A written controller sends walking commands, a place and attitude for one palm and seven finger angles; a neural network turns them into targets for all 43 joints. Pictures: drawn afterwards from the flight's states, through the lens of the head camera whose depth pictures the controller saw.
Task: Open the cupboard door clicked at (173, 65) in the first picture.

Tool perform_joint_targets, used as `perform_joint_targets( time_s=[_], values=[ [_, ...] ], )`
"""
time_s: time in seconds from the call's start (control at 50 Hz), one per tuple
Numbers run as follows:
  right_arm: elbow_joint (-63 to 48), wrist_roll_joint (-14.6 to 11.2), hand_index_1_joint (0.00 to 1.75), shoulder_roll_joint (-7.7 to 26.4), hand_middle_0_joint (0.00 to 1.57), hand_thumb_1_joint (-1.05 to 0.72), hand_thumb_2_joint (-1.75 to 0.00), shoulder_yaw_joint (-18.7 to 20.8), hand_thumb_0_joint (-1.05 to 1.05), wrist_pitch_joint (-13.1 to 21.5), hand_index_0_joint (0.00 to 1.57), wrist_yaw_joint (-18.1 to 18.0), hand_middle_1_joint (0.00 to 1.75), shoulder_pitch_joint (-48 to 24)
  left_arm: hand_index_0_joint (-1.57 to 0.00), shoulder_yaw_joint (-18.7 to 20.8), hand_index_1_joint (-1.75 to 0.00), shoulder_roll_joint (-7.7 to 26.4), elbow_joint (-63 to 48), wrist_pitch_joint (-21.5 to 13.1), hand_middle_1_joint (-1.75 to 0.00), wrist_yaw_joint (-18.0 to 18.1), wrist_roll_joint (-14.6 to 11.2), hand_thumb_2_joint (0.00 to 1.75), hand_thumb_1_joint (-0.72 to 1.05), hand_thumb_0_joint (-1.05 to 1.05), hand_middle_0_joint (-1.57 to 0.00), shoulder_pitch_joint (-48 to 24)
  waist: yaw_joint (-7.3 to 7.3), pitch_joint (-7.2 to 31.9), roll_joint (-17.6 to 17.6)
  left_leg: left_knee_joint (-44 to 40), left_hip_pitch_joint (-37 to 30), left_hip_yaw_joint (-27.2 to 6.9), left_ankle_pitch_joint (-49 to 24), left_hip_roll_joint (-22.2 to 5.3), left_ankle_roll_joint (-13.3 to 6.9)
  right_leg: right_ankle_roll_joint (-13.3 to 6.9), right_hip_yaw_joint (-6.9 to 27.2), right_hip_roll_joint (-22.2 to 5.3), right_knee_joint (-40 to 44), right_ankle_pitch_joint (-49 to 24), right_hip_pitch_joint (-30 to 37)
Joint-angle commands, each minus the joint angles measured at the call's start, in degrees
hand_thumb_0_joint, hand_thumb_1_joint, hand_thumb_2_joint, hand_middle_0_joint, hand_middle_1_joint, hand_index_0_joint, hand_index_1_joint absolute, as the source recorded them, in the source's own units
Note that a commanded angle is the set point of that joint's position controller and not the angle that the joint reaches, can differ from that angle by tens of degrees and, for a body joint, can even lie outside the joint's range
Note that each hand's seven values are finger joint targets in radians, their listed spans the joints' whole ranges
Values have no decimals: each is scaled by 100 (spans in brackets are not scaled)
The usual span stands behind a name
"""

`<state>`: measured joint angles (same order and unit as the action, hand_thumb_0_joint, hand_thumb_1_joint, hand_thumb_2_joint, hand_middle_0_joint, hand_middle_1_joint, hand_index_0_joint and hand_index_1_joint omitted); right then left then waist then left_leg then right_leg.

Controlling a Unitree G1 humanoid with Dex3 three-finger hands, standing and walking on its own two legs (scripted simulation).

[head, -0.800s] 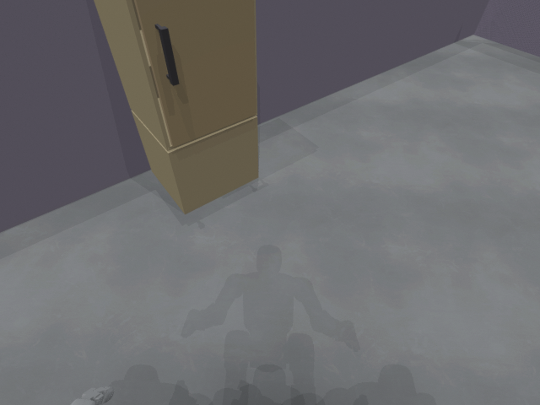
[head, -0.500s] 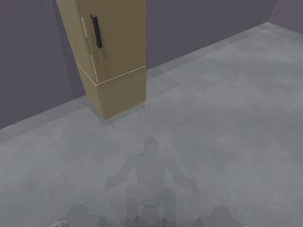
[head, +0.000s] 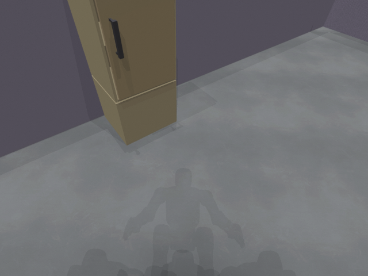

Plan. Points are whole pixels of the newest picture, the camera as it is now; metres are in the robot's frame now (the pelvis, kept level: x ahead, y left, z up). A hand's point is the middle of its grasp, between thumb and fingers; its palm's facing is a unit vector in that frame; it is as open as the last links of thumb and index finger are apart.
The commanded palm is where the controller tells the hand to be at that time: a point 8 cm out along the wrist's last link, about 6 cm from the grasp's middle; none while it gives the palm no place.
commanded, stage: stand and wait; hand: left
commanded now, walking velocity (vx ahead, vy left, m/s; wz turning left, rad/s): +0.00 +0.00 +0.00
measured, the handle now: (116, 38) +1.10 +0.39 +0.01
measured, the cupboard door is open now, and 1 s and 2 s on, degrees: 0 0 0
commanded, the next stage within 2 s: look at it before walking up in 0.02 s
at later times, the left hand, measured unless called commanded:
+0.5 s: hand out of the picture +0.07 +0.24 -0.16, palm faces -0.03 -0.95 -0.32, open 7.4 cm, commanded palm none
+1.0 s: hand out of the picture +0.06 +0.21 -0.18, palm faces -0.07 -0.97 -0.24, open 7.4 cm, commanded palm none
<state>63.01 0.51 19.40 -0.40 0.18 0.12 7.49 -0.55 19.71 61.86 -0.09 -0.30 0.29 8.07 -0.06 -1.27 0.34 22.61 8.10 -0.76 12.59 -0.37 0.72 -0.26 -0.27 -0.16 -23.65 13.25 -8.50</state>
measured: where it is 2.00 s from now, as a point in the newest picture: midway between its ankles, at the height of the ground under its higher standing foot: (206, 251)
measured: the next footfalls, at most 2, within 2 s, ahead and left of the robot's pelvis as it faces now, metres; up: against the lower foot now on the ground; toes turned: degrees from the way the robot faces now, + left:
left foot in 1.62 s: +0.44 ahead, +0.01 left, +0.00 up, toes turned -15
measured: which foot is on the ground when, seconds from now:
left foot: down 0.00-1.00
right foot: down 0.00-1.00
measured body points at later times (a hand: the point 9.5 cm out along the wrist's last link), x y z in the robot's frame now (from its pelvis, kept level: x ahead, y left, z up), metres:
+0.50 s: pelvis -0.01 +0.00 +0.00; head +0.00 +0.00 +0.45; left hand +0.07 +0.29 -0.13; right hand +0.07 -0.30 -0.13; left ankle +0.00 +0.13 -0.74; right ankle +0.00 -0.12 -0.74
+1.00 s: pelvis +0.03 +0.00 -0.01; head +0.03 +0.00 +0.44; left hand +0.07 +0.26 -0.16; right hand +0.06 -0.27 -0.15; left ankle +0.00 +0.13 -0.74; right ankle +0.00 -0.11 -0.74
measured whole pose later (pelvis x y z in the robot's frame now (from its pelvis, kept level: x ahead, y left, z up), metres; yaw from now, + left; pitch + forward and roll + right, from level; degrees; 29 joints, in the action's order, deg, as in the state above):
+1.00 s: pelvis +0.03 +0.00 -0.01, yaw -6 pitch +0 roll +1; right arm 61.1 1.1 14.5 0.4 0.1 0.3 12.9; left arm 0.8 15.5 60.4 1.8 -1.8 1.0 16.8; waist -1.2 1.4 1.0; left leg 30.0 9.3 4.3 20.5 -2.3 0.8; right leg -1.3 3.3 1.4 -34.7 22.5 -13.5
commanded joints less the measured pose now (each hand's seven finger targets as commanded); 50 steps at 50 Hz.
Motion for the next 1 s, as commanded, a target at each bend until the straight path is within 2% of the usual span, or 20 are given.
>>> perform_joint_targets(
  time_s=[0.0, 0.08, 0.18, 0.24, 0.38, 0.52, 0.58, 0.64, 0.72, 0.74, 0.76, 0.78, 0.8, 0.84, 0.86, 0.9, 0.92, 0.94, 0.96, 0.98],
  values=[
    [-382, 4, 30, 1177, 20, -90, -90, 242, 0, 174, 20, -100, 30, -327, -20, 253, -30, 1187, -383, -123, -30, 96, 23, 90, 90, 0, -20, -283, -20, 313, -21, -364, -28, -487, -895, -612, -233, -159, 574, -683, 446, -783, 44],
    [-358, 1, 30, 1166, 20, -90, -90, 239, 0, 160, 20, -92, 30, -338, -20, 246, -30, 1184, -364, -116, -30, 93, 32, 90, 90, 0, -20, -280, -26, 143, -16, -431, 41, -510, -673, -604, -234, -152, 608, -664, 545, -492, -81],
    [-334, 1, 30, 1168, 20, -90, -90, 236, 0, 167, 20, -87, 30, -298, -20, 249, -30, 1178, -361, -123, -30, 91, 37, 90, 90, 0, -20, -288, -12, 212, 0, -448, 19, -517, -696, -617, -229, -151, 622, -666, 565, -503, -43],
    [-327, 4, 30, 1172, 20, -90, -90, 234, 0, 172, 20, -88, 30, -313, -20, 245, -30, 1168, -346, -113, -30, 85, 35, 90, 90, 0, -20, -295, -24, 122, -56, -500, 77, -531, -574, -609, -229, -137, 609, -659, 594, -347, -91],
    [-320, -6, 30, 1170, 20, -90, -90, 235, 0, 170, 20, -86, 30, -286, -20, 251, -30, 1179, -348, -132, -30, 86, 36, 90, 90, 0, -20, -250, -16, 285, -29, -431, -27, -521, -762, -619, -221, -149, 618, -676, 585, -557, -19],
    [-297, -8, 30, 1169, 20, -90, -90, 228, 0, 172, 20, -88, 30, -295, -20, 242, -30, 1174, -319, -127, -30, 84, 33, 90, 90, 0, -20, -252, -14, 237, -75, -471, -4, -533, -764, -623, -216, -134, 594, -672, 592, -587, 10],
    [-301, -14, 30, 1167, 20, -90, -90, 231, 0, 160, 20, -85, 30, -294, -20, 242, -30, 1183, -307, -137, -30, 89, 38, 90, 90, 0, -20, -234, -14, 221, 36, -452, -28, -529, -800, -620, -216, -140, 609, -678, 612, -639, -10],
    [-295, -6, 30, 1176, 20, -90, -90, 228, 0, 164, 20, -84, 30, -323, -20, 235, -30, 1174, -304, -133, -30, 83, 34, 90, 90, 0, -20, -215, -21, 191, -37, -478, -29, -535, -736, -615, -219, -135, 613, -682, 635, -551, -44],
    [-292, -9, 30, 1174, 20, -90, -90, 229, 0, 171, 20, -87, 30, -313, -20, 238, -30, 1183, -307, -145, -30, 89, 34, 90, 90, 0, -20, -230, -13, 311, -16, -444, -92, -523, -957, -632, -216, -139, 589, -699, 589, -841, 71],
    [-219, 11, 30, 852, 20, -90, -90, 151, 0, 139, 20, -84, 30, -193, -20, 174, -30, 862, -232, -108, -30, 98, 23, 90, 90, 0, -20, -74, -11, 412, 0, -392, -171, -413, -802, -639, -158, -108, 612, -684, 599, -695, 75],
    [-161, 35, 30, 584, 20, -90, -90, 91, 0, 90, 20, -81, 30, -19, -20, 120, -30, 593, -172, -36, -30, 99, 26, 90, 90, 0, -20, 85, -4, 350, -19, -298, -160, -315, -443, -610, -102, -80, 636, -627, 542, -271, -32],
    [-156, 54, 30, 468, 20, -90, -90, 89, 0, 53, 20, -76, 30, 163, -20, 120, -30, 495, -169, 25, -30, 89, 46, 90, 90, 0, -20, 240, -9, 333, -28, -184, -138, -236, 41, -600, -96, -96, 691, -574, 483, 263, -161],
    [-168, 68, 30, 487, 20, -90, -90, 114, 0, 29, 20, -72, 30, 232, -20, 142, -30, 520, -202, 70, -30, 56, 64, 90, 90, 0, -20, 285, -7, 175, -25, -191, 5, -201, 601, -612, -121, -128, 762, -524, 474, 816, -349],
    [-272, 83, 30, 584, 20, -90, -90, 187, 0, 13, 20, -73, 30, 295, -20, 217, -30, 567, -333, 112, -30, -14, 88, 90, 90, 0, -20, 350, -2, -199, -30, -201, 277, -230, 1419, -652, -178, -207, 906, -396, 397, 1466, -724],
    [-338, 84, 30, 632, 20, -90, -90, 224, 0, 10, 20, -74, 30, 321, -20, 255, -30, 575, -406, 123, -30, -43, 97, 90, 90, 0, -20, 401, -13, -394, -25, -200, 402, -270, 1749, -708, -221, -239, 929, -338, 296, 1674, -918],
    [-419, 83, 30, 722, 20, -90, -90, 313, 0, 36, 20, -85, 30, 486, -20, 309, -30, 497, -550, 110, -30, -85, 107, 90, 90, 0, -20, 489, 31, -617, -233, -271, 350, -500, 2249, -927, -371, -262, 863, -144, -158, 1882, -1423],
    [-455, 75, 30, 779, 20, -90, -90, 355, 0, 63, 20, -94, 30, 601, -20, 323, -30, 408, -630, 86, -30, -105, 105, 90, 90, 0, -20, 513, 68, -691, -481, -439, 217, -764, 2409, -1141, -504, -232, 704, 8, -567, 1794, -1725],
    [-464, 69, 30, 866, 20, -90, -90, 406, 0, 100, 20, -109, 30, 732, -20, 328, -30, 263, -705, 51, -30, -127, 97, 90, 90, 0, -20, 524, 113, -661, -829, -707, 16, -1132, 2427, -1493, -694, -172, 366, 195, -1192, 1504, -1972],
    [-465, 55, 30, 913, 20, -90, -90, 461, 0, 159, 20, -126, 30, 884, -20, 345, -30, 123, -837, 14, -30, -144, 93, 90, 90, 0, -20, 356, 189, -669, -1120, -906, -228, -1392, 1939, -1905, -926, -89, -21, 192, -1837, 1337, -2223],
    [-446, 52, 30, 891, 20, -90, -90, 492, 0, 209, 20, -127, 30, 1037, -20, 352, -30, 84, -959, -9, -30, -161, 86, 90, 90, 0, -20, 150, 276, -599, -1235, -947, -693, -1466, 1240, -2132, -1129, -41, -45, 20, -2248, 1625, -2688]
  ],
)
